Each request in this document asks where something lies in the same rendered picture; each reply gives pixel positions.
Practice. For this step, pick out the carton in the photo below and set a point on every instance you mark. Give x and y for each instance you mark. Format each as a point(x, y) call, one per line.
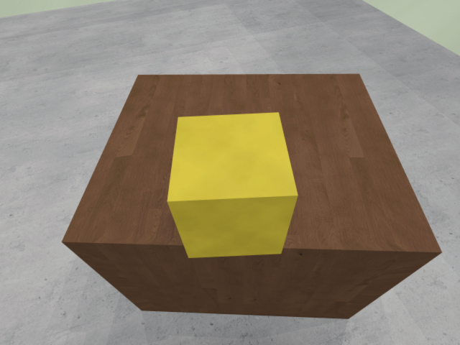
point(232, 190)

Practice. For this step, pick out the pedestal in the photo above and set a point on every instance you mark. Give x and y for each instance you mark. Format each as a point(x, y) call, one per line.
point(357, 229)

